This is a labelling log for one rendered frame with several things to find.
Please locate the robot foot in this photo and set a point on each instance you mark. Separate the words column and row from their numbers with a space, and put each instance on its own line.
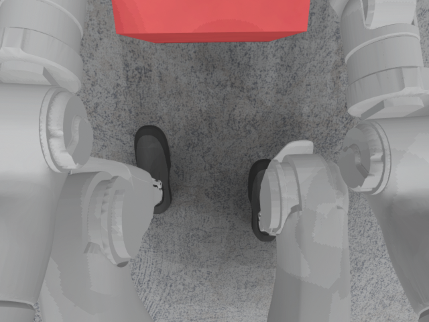
column 256, row 174
column 152, row 155

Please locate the robot left forearm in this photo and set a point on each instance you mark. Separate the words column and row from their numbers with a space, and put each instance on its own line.
column 40, row 42

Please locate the robot left foot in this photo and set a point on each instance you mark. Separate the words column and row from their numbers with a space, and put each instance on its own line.
column 152, row 155

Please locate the right robot upper arm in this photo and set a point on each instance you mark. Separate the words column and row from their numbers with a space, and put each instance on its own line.
column 387, row 159

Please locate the left robot upper arm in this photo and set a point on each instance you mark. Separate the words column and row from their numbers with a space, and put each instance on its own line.
column 44, row 134

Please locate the robot right forearm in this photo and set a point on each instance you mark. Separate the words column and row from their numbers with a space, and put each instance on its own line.
column 381, row 44

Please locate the robot right foot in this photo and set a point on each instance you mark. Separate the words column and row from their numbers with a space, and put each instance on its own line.
column 256, row 174

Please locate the carton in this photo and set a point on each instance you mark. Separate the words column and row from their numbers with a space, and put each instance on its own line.
column 198, row 21

